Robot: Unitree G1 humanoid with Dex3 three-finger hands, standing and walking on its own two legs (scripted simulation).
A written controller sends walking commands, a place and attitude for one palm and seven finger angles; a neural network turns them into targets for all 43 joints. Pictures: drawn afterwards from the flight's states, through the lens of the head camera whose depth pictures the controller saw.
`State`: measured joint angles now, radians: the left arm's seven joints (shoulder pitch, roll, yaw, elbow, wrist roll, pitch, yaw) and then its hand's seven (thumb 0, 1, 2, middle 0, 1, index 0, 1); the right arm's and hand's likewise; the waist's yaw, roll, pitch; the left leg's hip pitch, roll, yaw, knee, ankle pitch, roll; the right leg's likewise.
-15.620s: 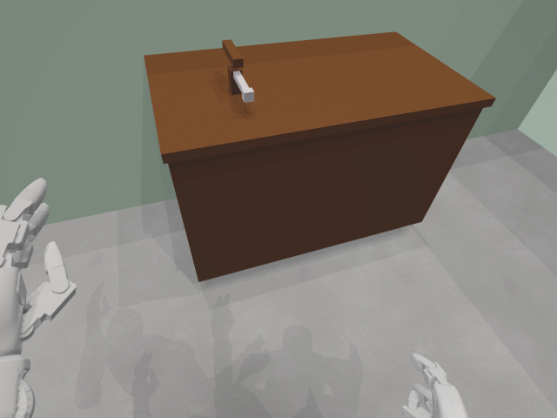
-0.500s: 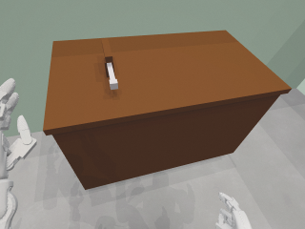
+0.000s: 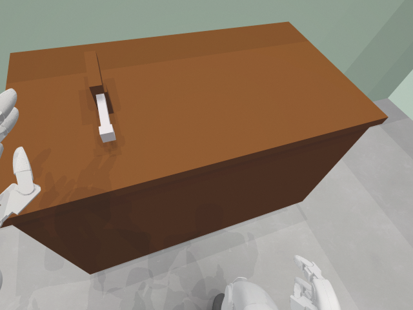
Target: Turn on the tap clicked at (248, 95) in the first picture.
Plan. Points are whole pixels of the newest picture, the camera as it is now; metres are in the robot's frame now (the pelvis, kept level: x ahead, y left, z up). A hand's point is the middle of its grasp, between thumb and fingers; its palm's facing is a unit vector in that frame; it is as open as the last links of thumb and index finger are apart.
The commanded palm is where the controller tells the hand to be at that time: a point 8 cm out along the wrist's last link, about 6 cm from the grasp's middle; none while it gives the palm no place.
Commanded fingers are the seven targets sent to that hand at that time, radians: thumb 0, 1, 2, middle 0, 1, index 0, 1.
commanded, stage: shuffle to correct the standing spot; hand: left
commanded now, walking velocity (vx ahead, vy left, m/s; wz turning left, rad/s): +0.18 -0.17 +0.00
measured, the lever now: (107, 133) +0.46 +0.24 +0.02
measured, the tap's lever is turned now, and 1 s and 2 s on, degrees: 0 0 0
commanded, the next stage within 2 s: come to a stop and stand still in 0.56 s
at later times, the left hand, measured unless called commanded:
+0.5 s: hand (84, 128) +0.32 +0.19 +0.20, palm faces +0.47 -0.82 -0.32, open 7.4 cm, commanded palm +0.26 +0.22 +0.18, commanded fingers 0.00 0.90 0.90 -0.20 -0.30 -0.20 -0.30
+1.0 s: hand (150, 114) +0.37 +0.12 +0.19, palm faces +0.48 -0.78 -0.41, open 7.4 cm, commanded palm +0.32 +0.14 +0.18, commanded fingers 0.00 0.90 0.90 -0.20 -0.30 -0.20 -0.30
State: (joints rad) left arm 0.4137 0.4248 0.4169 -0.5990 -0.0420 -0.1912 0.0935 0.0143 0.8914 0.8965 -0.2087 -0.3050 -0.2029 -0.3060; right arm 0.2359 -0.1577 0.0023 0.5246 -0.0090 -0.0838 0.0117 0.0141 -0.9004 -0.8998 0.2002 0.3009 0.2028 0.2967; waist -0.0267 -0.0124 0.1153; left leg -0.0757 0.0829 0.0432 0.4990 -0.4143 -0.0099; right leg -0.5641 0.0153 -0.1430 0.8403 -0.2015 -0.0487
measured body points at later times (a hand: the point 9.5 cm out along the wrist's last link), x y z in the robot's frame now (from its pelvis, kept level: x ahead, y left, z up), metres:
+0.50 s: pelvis +0.11 -0.07 +0.00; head +0.12 -0.02 +0.45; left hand +0.29 +0.24 +0.22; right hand +0.30 -0.25 -0.06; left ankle +0.12 +0.07 -0.74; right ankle +0.16 -0.21 -0.68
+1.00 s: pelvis +0.16 -0.14 +0.00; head +0.17 -0.13 +0.45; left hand +0.33 +0.16 +0.21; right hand +0.33 -0.38 -0.08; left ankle +0.18 -0.03 -0.74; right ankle +0.18 -0.24 -0.74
